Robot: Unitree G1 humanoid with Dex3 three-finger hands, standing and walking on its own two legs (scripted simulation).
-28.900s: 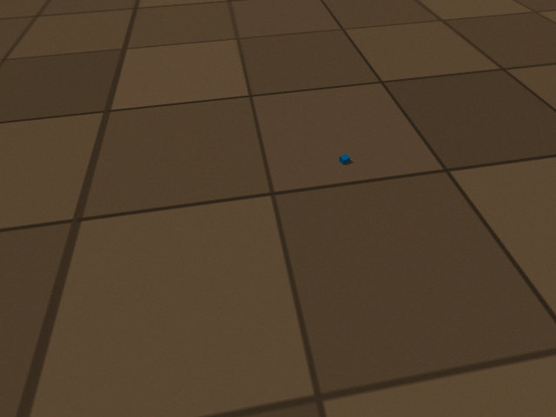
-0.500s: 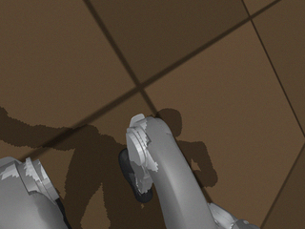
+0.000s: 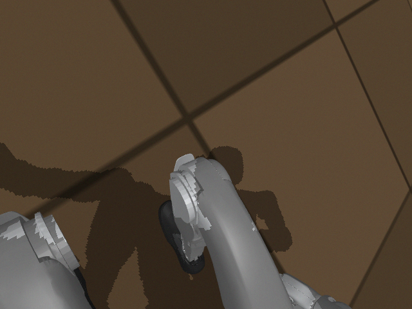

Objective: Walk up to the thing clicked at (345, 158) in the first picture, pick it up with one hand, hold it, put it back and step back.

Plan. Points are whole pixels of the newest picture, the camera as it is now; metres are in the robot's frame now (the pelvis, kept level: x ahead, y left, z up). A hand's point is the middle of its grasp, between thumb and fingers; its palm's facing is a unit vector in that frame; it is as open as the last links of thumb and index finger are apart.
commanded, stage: close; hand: left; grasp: from above
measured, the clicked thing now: out of the picture +0.41 +0.35 -0.30
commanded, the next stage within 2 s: settle in 0.30 s
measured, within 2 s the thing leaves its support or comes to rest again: leaves its support in 0.70 s
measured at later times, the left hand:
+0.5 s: hand out of the picture +0.40 +0.34 -0.26, palm faces -0.33 -0.30 -0.90, open 6.7 cm
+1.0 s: hand out of the picture +0.41 +0.34 -0.20, palm faces -0.27 -0.28 -0.92, open 6.5 cm
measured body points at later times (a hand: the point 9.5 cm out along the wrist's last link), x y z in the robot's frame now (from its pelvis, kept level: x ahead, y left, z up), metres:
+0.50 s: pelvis +0.00 +0.00 +0.00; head +0.26 +0.13 +0.33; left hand +0.42 +0.35 -0.21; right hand +0.05 -0.24 -0.05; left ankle +0.07 +0.14 -0.28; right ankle +0.12 -0.13 -0.28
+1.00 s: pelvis +0.00 +0.00 +0.01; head +0.24 +0.11 +0.37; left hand +0.42 +0.35 -0.15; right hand +0.06 -0.25 -0.07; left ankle +0.07 +0.14 -0.28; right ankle +0.12 -0.13 -0.28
